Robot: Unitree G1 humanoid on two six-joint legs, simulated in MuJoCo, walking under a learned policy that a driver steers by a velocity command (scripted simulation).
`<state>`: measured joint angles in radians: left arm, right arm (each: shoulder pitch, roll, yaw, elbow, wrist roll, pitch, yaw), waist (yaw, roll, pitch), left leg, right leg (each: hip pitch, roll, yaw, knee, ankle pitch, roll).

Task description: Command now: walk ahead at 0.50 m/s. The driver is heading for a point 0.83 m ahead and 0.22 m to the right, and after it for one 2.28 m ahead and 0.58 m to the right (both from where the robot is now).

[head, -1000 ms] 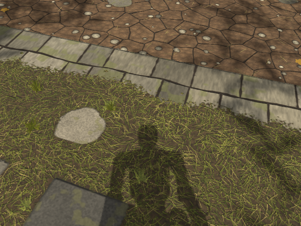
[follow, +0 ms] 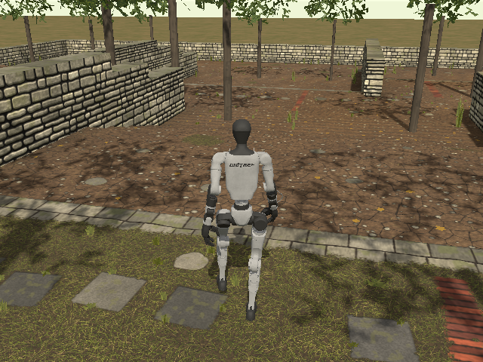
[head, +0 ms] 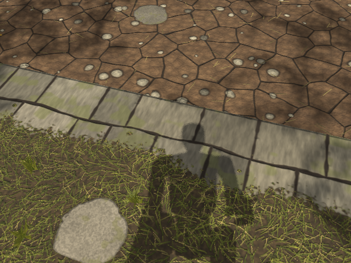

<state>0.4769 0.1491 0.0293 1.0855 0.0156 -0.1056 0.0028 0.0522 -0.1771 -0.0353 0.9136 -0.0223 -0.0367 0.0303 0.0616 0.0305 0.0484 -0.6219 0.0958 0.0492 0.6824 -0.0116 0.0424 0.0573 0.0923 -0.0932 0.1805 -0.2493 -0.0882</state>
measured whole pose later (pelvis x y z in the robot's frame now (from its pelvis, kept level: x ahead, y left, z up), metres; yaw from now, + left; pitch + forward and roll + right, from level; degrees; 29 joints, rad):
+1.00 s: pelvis +0.50 -0.03 +0.00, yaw -24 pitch +1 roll +0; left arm 0.30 0.25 0.08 0.91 0.00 -0.03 0.01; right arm 0.09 -0.24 -0.05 0.79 -0.03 -0.01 -0.02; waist 0.04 0.03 0.09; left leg -0.66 0.09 -0.05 1.00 -0.25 -0.05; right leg -0.20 0.15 0.05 0.37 -0.18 -0.14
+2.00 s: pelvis +0.64 -0.15 +0.01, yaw -50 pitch +0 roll +1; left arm 0.27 0.21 0.00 0.78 0.02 -0.04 0.01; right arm 0.31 -0.27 -0.05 0.81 -0.01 0.01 0.03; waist -0.02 0.05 0.04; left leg -0.52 0.01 0.00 1.02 -0.28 0.00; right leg -0.07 0.04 -0.07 0.30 -0.23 -0.08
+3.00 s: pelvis +0.68 -0.25 +0.00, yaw -16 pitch +1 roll +1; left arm 0.21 0.25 0.02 0.68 0.03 0.01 0.04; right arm 0.20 -0.32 -0.09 0.71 -0.01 0.09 0.05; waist 0.00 0.04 0.06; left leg -0.44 -0.05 -0.04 1.02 -0.43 -0.05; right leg -0.21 -0.03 -0.09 0.43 -0.23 -0.03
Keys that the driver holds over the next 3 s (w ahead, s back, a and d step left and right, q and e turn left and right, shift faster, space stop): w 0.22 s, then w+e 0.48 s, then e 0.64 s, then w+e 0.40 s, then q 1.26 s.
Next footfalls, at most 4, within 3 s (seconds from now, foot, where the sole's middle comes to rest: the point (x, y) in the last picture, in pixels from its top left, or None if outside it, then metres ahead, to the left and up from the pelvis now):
0.14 left None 0.26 0.11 -0.78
0.70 right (214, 250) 0.53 -0.07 -0.78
1.28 left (194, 198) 0.74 0.01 -0.78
1.78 right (244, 236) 0.59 -0.19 -0.78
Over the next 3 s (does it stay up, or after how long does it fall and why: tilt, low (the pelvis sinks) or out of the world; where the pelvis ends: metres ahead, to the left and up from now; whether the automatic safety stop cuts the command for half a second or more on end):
stays up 0.68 -0.25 0.00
